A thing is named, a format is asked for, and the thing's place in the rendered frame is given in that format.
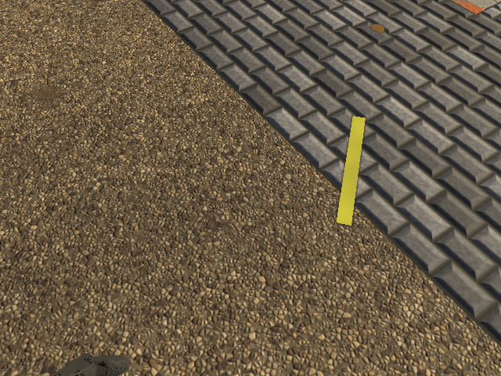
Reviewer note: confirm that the left robot hand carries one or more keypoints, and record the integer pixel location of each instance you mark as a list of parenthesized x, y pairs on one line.
[(88, 365)]

